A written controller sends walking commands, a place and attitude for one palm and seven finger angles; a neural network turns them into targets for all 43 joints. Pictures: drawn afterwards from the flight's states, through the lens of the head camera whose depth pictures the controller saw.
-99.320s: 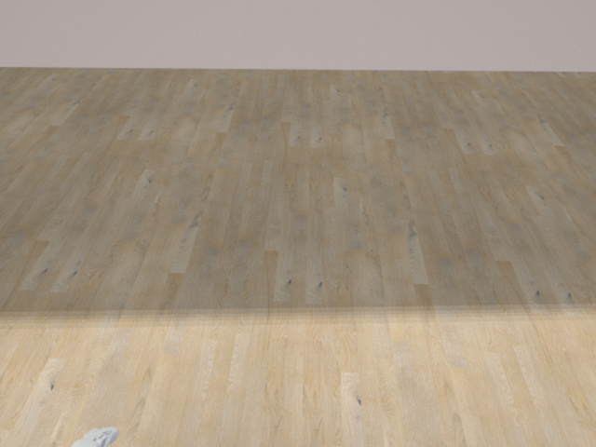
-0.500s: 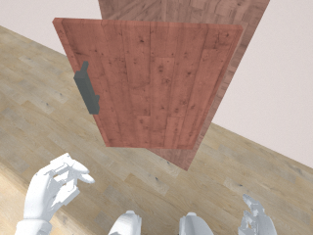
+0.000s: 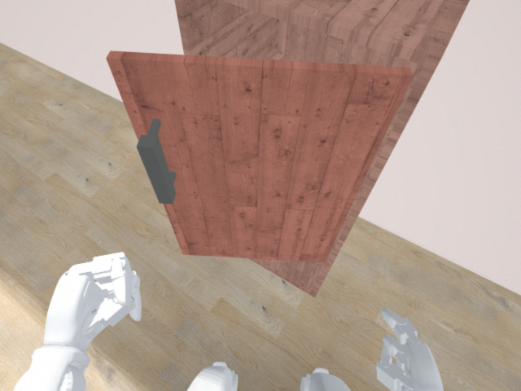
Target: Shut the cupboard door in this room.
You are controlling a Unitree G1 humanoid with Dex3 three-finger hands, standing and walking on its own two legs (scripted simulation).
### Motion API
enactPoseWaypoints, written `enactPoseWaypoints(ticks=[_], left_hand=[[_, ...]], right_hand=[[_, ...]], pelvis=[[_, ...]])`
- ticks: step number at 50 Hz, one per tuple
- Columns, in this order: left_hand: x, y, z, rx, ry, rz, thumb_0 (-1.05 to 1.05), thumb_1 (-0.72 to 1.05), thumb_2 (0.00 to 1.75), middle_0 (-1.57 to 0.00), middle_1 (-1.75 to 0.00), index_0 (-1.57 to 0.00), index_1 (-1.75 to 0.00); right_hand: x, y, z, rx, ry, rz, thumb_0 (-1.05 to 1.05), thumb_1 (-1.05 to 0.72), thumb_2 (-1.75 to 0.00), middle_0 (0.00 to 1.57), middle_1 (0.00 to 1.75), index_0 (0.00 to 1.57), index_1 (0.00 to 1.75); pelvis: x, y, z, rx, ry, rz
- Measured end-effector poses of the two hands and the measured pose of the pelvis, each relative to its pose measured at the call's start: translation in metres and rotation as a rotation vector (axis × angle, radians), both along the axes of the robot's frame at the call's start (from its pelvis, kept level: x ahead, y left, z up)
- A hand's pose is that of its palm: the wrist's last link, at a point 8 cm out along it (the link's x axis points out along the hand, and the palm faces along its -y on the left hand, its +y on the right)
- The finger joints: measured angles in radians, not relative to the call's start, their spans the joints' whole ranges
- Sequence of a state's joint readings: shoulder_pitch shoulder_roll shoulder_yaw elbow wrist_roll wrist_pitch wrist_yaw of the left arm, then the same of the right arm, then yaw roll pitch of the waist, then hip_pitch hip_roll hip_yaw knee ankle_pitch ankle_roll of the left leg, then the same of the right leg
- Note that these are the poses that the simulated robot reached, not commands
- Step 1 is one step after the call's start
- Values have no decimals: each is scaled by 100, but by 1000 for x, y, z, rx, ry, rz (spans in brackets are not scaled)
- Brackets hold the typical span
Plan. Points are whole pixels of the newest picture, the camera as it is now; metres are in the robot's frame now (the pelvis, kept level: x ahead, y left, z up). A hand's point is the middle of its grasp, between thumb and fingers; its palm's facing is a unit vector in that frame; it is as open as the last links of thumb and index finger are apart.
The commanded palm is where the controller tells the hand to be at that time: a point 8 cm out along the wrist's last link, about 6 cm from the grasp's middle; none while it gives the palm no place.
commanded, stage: raise the hand and make a fist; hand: left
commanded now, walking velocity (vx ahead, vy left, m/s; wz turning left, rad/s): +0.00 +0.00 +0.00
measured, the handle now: (161, 163) +0.45 +0.21 +0.06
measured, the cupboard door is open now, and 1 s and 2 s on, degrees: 29 29 29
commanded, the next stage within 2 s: bring the fist close to the handle in 0.44 s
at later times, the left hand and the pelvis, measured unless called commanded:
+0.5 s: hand (144, 299) +0.22 +0.17 +0.07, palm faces +0.02 -1.00 -0.04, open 3.1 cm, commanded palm +0.20 +0.23 +0.07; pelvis +0.00 -0.01 +0.00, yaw +0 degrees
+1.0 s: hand (155, 257) +0.28 +0.17 +0.07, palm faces +0.01 -1.00 -0.03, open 3.1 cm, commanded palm +0.26 +0.22 +0.07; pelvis +0.00 -0.02 +0.01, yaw +0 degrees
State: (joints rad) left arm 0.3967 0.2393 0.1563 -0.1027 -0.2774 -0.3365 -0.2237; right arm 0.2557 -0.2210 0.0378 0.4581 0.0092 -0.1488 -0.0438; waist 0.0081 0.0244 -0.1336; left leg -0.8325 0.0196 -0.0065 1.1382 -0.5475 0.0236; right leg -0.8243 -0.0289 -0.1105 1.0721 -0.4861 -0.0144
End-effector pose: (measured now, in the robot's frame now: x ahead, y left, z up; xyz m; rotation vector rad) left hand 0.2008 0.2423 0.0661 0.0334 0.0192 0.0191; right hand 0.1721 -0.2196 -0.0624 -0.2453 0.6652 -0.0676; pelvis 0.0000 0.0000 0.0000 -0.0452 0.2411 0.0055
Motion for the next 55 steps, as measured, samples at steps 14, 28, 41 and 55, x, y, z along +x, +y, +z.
enactPoseWaypoints(ticks=[14,28,41,55], left_hand=[[6,-11,2,-3,6,-5,2,90,90,-130,-150,-129,-149],[2,-19,5,8,-9,0,2,90,90,-130,-150,-130,-149],[33,-20,3,4,-28,-13,2,90,90,-130,-150,-130,-150],[73,-19,2,-4,-30,-9,2,90,90,-130,-150,-130,-150]], right_hand=[[-21,-29,1,-27,40,-62,1,-90,-90,20,30,20,30],[-12,-29,-1,-5,16,-44,1,-90,-90,20,30,20,30],[-13,-30,-8,-4,33,-39,1,-90,-90,20,30,20,30],[-35,-40,-11,-22,105,-78,1,-90,-90,20,30,20,30]], pelvis=[[0,-8,5,16,-10,-8],[-2,-15,3,21,-12,-6],[-4,-18,2,23,-8,-4],[-5,-15,7,30,-7,-13]])
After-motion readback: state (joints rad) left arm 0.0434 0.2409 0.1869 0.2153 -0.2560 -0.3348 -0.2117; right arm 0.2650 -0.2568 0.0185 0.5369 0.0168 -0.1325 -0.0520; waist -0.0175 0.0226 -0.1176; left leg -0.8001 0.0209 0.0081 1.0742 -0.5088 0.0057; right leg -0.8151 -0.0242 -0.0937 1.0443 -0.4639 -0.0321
